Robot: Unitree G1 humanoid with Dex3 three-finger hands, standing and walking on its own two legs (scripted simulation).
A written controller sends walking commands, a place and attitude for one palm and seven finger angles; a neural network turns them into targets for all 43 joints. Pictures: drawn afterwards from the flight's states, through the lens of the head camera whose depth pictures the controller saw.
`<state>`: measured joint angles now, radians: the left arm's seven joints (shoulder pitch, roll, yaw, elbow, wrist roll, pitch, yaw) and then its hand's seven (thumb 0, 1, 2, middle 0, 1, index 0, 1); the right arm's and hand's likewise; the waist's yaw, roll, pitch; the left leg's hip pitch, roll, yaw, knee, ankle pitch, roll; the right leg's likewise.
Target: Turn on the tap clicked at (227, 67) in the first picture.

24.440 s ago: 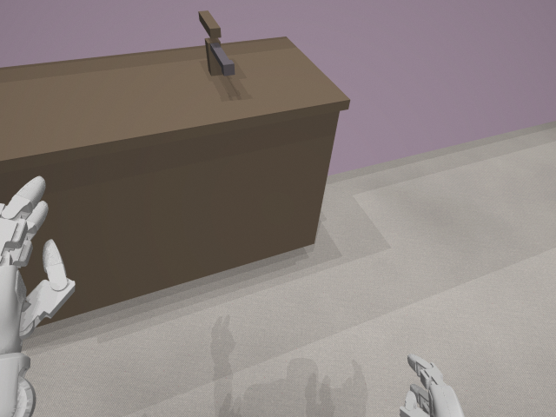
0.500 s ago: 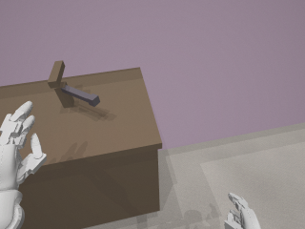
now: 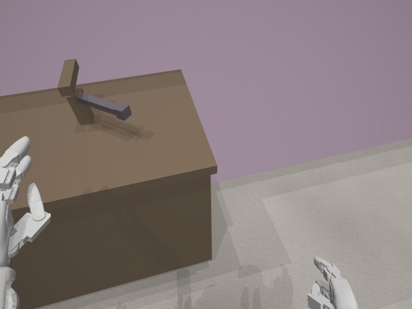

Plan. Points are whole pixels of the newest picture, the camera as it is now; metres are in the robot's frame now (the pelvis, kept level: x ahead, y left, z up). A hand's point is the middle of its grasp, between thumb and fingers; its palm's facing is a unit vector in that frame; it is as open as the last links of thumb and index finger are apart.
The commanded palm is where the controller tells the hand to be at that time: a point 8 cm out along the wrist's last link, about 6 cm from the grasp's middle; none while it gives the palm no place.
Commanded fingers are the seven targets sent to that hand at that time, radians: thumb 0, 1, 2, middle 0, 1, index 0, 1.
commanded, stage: step back with the hand held close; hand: left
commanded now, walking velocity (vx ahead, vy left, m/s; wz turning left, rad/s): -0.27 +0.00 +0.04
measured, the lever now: (122, 111) +0.52 +0.25 +0.10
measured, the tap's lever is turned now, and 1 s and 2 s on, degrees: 49 49 49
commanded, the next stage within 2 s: stop stepping back and stand still in 0.72 s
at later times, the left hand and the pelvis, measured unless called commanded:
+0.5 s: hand (46, 264) +0.14 +0.21 +0.16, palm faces +0.35 -0.86 -0.38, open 7.4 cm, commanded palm +0.08 +0.26 +0.18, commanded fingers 0.00 0.90 0.90 -0.20 -0.30 -0.20 -0.30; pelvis -0.08 -0.02 +0.00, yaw +0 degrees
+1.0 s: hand out of the picture +0.04 +0.27 +0.17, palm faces +0.31 -0.90 -0.31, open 7.4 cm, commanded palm -0.02 +0.32 +0.18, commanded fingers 0.00 0.90 0.90 -0.20 -0.30 -0.20 -0.30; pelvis -0.19 +0.04 +0.01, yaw -1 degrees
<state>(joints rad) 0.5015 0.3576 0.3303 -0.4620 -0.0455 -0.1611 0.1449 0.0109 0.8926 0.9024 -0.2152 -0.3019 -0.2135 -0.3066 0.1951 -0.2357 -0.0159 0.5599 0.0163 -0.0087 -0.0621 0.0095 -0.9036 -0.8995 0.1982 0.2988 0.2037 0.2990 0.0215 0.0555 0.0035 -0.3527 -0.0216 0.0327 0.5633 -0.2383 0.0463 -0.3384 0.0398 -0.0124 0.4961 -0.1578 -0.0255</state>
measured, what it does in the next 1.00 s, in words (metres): walks backwards: right foot, then left foot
